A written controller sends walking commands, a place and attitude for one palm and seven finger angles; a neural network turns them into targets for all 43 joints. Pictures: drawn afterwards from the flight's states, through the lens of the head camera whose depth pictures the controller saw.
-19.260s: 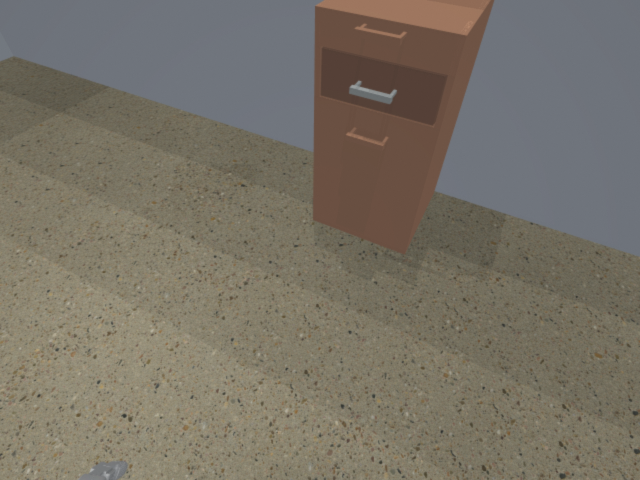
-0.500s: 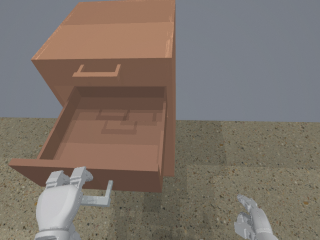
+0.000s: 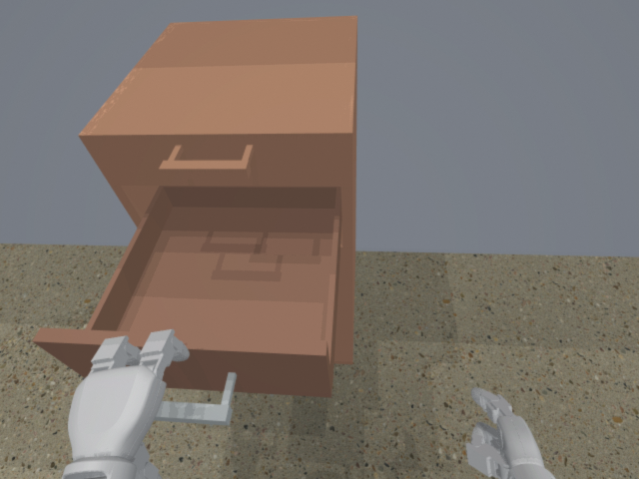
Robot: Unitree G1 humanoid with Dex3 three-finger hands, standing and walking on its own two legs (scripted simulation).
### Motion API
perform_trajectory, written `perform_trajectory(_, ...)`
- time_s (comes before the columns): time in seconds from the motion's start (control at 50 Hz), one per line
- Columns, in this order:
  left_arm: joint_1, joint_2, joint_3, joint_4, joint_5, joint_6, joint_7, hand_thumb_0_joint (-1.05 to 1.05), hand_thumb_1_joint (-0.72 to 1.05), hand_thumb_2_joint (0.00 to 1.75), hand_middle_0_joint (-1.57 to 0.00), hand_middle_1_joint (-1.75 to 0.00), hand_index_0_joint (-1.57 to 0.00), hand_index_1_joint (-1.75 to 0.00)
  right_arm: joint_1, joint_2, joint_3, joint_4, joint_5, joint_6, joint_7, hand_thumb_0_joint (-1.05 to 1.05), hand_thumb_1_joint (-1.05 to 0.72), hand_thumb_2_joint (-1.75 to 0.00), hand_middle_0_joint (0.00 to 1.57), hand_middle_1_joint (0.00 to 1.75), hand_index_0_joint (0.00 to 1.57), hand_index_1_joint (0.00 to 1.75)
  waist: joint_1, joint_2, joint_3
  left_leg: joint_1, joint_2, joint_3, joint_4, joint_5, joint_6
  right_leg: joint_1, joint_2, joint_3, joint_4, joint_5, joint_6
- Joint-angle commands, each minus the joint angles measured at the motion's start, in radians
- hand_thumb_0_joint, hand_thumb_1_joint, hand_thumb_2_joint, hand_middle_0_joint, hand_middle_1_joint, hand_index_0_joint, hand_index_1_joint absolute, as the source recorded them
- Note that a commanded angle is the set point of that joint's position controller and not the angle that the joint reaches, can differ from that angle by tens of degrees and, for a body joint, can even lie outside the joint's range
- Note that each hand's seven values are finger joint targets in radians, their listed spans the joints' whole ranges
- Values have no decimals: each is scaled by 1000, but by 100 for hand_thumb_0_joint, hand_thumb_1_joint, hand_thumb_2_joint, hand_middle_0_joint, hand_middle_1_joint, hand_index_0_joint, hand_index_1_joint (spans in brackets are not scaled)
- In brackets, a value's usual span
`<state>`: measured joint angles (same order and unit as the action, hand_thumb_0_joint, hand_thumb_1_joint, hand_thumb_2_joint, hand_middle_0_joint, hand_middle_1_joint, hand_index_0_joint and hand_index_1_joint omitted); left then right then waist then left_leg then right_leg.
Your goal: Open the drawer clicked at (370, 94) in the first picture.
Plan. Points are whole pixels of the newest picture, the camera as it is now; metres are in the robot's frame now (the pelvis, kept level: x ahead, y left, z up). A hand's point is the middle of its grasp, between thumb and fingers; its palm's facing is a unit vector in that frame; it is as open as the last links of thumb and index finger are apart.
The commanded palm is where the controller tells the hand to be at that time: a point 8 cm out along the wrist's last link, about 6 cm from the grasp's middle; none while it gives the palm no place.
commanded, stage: lift the hand off the handle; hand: left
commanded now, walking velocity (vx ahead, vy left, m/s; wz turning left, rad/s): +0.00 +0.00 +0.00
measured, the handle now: (185, 395) +0.23 +0.22 -0.05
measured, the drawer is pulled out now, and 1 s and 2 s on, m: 0.30 0.30 0.30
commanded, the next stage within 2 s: draw the hand back to the body in 0.90 s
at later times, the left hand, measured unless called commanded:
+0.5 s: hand (136, 396) +0.19 +0.22 +0.06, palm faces +0.05 -0.14 -0.99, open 13.8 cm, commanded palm +0.16 +0.22 +0.12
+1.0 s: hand (121, 395) +0.18 +0.23 +0.09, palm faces +0.05 -0.15 -0.99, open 13.8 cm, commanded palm +0.15 +0.22 +0.14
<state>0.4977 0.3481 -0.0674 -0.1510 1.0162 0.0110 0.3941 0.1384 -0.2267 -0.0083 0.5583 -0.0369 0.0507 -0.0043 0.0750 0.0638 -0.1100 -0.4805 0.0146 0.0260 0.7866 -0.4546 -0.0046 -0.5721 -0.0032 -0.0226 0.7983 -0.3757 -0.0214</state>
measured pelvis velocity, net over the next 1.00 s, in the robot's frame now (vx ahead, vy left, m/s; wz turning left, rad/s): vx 0.01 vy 0.01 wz -0.01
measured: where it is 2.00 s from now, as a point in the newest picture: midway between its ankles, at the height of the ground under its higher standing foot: outside the picture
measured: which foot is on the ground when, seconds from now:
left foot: down 0.00-1.00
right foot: down 0.00-1.00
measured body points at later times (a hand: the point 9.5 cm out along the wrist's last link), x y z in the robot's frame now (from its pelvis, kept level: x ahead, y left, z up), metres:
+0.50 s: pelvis +0.01 +0.01 +0.01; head +0.03 -0.03 +0.46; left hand +0.18 +0.23 +0.12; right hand +0.22 -0.20 -0.08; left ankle -0.04 +0.12 -0.71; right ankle +0.01 -0.11 -0.71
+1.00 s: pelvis +0.01 +0.01 +0.02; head +0.01 -0.03 +0.47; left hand +0.17 +0.23 +0.14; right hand +0.23 -0.19 -0.07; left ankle -0.04 +0.12 -0.71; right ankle +0.01 -0.11 -0.71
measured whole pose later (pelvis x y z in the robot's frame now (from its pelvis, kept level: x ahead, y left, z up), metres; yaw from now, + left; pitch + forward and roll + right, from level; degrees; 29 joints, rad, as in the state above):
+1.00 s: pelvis +0.01 +0.01 +0.02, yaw +0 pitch +4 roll +0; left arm 0.57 0.40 -0.04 -0.39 0.95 0.03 0.23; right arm 0.15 -0.23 0.02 0.51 -0.01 0.07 0.03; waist 0.11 0.09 -0.08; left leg -0.30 0.02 0.03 0.62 -0.39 0.00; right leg -0.39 0.00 -0.02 0.62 -0.31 -0.01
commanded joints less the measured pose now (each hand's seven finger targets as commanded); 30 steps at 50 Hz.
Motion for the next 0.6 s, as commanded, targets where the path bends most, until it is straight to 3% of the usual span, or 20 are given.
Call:
perform_trajectory(0.0,-26,153,118,-245,-4,-19,27,0,-50,30,-30,-120,-30,-120,-111,-92,-37,-172,0,-54,-1,0,-90,-90,20,30,20,30,0,-62,-152,77,-21,-3,-114,305,25,164,7,17,-133,282,-21)
perform_trajectory(0.12,-9,158,128,-245,-10,-2,6,0,-50,30,-30,-120,-30,-120,-128,-92,-30,-180,8,-49,6,0,-90,-90,20,30,20,30,3,-58,-103,77,-14,-8,-145,305,19,176,7,22,-155,272,-22)
perform_trajectory(0.18,-37,144,104,-283,-11,-3,-8,0,-50,30,-30,-120,-30,-120,-120,-90,-31,-180,6,-49,7,0,-90,-90,20,30,20,30,4,-29,-129,107,-12,-7,-153,317,22,182,5,13,-159,263,-22)
perform_trajectory(0.22,-30,154,110,-292,-20,-3,-20,0,-50,30,-30,-120,-30,-120,-119,-91,-30,-183,9,-51,7,0,-90,-90,20,30,20,30,1,-50,-131,119,-12,-8,-154,335,22,197,5,23,-170,292,-22)
perform_trajectory(0.24,-14,163,119,-309,-17,-8,-23,0,-50,30,-30,-120,-30,-120,-114,-90,-30,-184,6,-52,9,0,-90,-90,20,30,20,30,11,-38,-140,124,-11,-5,-157,353,22,207,3,21,-166,303,-22)
perform_trajectory(0.26,17,132,90,-313,-23,-9,-30,0,-50,30,-30,-120,-30,-120,-115,-86,-30,-188,8,-53,13,0,-90,-90,20,30,20,30,11,-30,-131,129,-10,-5,-158,364,22,207,2,16,-168,308,-22)
perform_trajectory(0.28,-5,141,90,-326,-24,-11,-35,0,-50,30,-30,-120,-30,-120,-115,-89,-28,-188,8,-51,16,0,-90,-90,20,30,20,30,5,-42,-117,126,-9,-8,-159,357,23,200,1,16,-172,307,-21)
perform_trajectory(0.3,5,163,117,-323,-22,-13,-34,0,-50,30,-30,-120,-30,-120,-116,-90,-29,-189,8,-50,16,0,-90,-90,20,30,20,30,14,-53,-116,123,-8,-8,-163,369,22,210,3,15,-170,315,-22)
perform_trajectory(0.4,29,166,127,-354,-24,-9,-37,0,-50,30,-30,-120,-30,-120,-117,-89,-27,-197,11,-46,25,0,-90,-90,20,30,20,30,18,-58,-115,136,-4,-8,-172,383,20,223,2,20,-179,334,-22)
perform_trajectory(0.44,49,163,122,-396,-25,-5,-38,0,-50,30,-30,-120,-30,-120,-115,-89,-27,-206,11,-45,29,0,-90,-90,20,30,20,30,25,-21,-142,155,-4,-6,-174,406,18,239,-1,29,-182,350,-24)
perform_trajectory(0.48,80,149,109,-403,-34,-4,-46,0,-50,30,-30,-120,-30,-120,-118,-87,-28,-210,15,-44,35,0,-90,-90,20,30,20,30,25,-20,-119,156,1,-6,-178,416,18,234,0,21,-187,346,-24)
perform_trajectory(0.52,66,173,136,-398,-40,3,-52,0,-50,30,-30,-120,-30,-120,-124,-92,-25,-212,16,-40,33,0,-90,-90,20,30,20,30,17,-77,-103,149,-1,-10,-181,391,20,240,1,35,-203,348,-22)
perform_trajectory(0.58,65,175,136,-407,-40,4,-62,0,-50,30,-30,-120,-30,-120,-123,-91,-22,-213,16,-37,29,0,-90,-90,20,30,20,30,24,-55,-87,150,-4,-6,-194,355,24,242,-4,26,-213,316,-19)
